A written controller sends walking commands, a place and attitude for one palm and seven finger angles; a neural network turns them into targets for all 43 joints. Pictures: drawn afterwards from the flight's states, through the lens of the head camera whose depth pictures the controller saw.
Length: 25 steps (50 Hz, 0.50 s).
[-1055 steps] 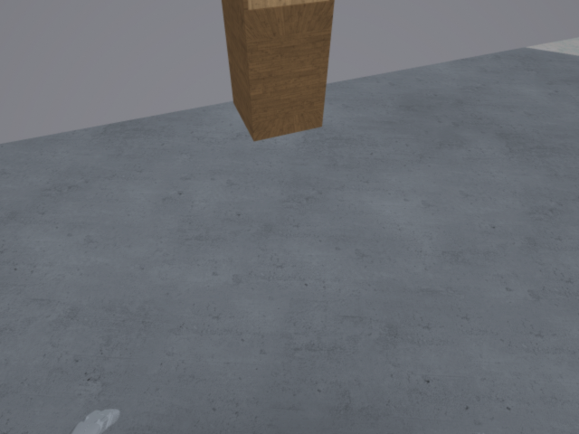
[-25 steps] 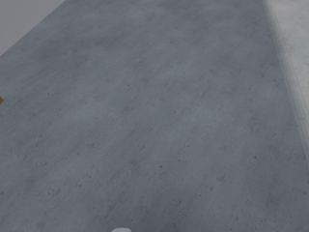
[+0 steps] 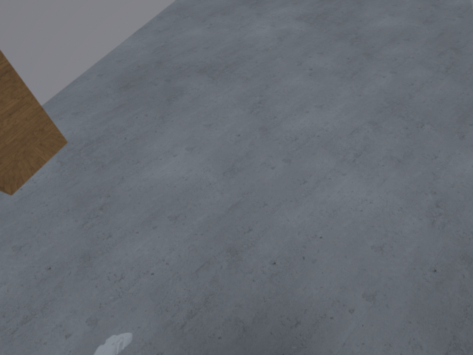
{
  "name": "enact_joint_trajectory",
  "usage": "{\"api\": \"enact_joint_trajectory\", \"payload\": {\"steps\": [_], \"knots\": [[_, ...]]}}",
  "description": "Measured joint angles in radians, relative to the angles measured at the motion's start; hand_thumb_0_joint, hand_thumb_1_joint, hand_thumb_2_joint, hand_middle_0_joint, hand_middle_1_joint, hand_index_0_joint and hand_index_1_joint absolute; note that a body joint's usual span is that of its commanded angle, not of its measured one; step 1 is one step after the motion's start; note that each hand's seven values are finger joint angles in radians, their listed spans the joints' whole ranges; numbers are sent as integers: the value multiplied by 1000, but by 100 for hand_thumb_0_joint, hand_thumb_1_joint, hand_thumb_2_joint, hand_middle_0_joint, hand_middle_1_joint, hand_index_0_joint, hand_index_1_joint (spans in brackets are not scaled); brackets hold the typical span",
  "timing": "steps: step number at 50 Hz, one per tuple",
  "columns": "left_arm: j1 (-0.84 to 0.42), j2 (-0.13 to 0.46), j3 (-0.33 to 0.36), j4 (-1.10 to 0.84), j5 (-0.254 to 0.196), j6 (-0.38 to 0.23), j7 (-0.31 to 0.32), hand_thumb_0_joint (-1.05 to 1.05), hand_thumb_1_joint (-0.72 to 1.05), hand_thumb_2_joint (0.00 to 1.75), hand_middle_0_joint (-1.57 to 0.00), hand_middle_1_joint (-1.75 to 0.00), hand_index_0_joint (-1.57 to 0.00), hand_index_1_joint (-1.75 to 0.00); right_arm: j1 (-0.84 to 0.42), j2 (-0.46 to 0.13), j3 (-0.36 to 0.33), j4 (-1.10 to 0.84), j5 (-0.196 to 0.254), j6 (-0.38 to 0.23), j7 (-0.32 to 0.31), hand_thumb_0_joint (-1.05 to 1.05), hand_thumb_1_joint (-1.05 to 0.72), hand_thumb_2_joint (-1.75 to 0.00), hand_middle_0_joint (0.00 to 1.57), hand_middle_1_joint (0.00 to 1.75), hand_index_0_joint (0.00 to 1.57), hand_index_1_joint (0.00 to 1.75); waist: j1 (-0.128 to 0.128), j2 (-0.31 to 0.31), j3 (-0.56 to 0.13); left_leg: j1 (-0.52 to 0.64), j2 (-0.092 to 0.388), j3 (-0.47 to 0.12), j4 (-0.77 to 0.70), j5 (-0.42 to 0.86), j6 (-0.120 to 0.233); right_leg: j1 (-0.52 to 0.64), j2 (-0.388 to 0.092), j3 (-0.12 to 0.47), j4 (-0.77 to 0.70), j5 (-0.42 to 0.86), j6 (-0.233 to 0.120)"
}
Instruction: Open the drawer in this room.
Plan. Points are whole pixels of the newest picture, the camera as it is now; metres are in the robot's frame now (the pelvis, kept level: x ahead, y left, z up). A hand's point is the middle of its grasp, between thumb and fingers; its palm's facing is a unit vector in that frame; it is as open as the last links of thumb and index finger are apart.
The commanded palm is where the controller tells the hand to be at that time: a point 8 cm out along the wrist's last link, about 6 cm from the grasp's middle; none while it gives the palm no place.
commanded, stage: turn or walk to find it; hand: left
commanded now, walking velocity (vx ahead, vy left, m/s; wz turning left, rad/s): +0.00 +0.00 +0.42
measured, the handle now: out of the picture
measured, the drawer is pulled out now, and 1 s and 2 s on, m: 0.00 0.00 0.00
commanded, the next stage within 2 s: stand and wait in 0.42 s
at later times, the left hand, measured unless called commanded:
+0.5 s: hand out of the picture -0.06 +0.19 -0.16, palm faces +0.30 -0.92 -0.25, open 7.4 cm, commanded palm none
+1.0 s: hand out of the picture -0.05 +0.17 -0.16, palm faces +0.29 -0.93 -0.23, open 7.3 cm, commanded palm none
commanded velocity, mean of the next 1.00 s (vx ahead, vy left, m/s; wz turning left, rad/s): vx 0.00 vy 0.00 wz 0.22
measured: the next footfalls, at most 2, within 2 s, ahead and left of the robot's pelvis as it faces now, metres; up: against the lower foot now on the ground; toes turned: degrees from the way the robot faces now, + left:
left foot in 0.54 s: -0.04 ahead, +0.12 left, +0.00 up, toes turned +19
right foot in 0.90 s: +0.04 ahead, -0.11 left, +0.00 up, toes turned +10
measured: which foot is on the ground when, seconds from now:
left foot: up 0.00-0.52, down 0.54-1.00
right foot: down 0.00-0.54, up 0.56-0.88, down 0.90-1.00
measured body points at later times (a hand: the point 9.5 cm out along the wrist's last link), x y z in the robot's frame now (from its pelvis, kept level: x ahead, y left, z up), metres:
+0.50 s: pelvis -0.02 -0.01 +0.01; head +0.02 +0.00 +0.46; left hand -0.08 +0.24 -0.14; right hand +0.12 -0.23 -0.14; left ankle -0.08 +0.11 -0.71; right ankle +0.01 -0.10 -0.73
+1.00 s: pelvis -0.03 -0.01 +0.01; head -0.02 -0.03 +0.46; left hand -0.07 +0.22 -0.14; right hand +0.08 -0.22 -0.16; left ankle -0.08 +0.11 -0.73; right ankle +0.00 -0.12 -0.73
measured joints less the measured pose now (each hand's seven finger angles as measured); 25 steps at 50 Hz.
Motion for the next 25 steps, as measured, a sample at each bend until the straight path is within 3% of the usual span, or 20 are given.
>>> {"api": "enact_joint_trajectory", "payload": {"steps": [3,6,9,17,22,25], "knots": [[12,-29,-13,-8,6,-11,3,0,91,90,-20,-30,-20,-30,16,-21,-18,11,3,21,0,1,-90,-90,20,30,20,30,-10,22,1,-102,-21,15,292,-158,6,16,-17,-45,10,-37,-62],[35,-45,-14,-8,6,-5,7,0,91,90,-20,-30,-20,-30,23,-35,-28,26,-3,33,9,1,-90,-90,20,30,20,30,-4,18,-2,-174,-11,51,520,-120,1,44,-34,-68,-40,-22,-69],[57,-50,-14,1,6,-5,10,0,91,90,-20,-30,-20,-30,33,-41,-32,32,-5,33,14,1,-91,-90,20,30,20,30,-7,10,-4,-197,15,61,592,-59,-16,64,-43,-96,-85,1,-74],[105,-46,-11,27,14,-12,12,0,91,90,-20,-30,-20,-30,23,-34,-23,55,-2,44,14,1,-91,-90,20,30,20,30,18,-23,1,-133,62,87,438,-94,-41,70,-67,-168,-114,13,-80],[125,-24,-1,52,20,-7,10,0,91,90,-20,-30,-20,-30,-25,-18,-8,43,6,31,10,1,-91,-90,20,30,19,30,45,-49,12,-63,62,138,247,-147,-29,52,-89,-205,-85,6,-68],[135,-2,8,71,20,-2,10,0,91,90,-20,-30,-20,-30,-55,-5,3,27,9,13,7,1,-91,-90,20,30,19,30,58,-65,10,-6,55,171,105,-106,-16,36,-104,-227,-47,-8,-53]]}}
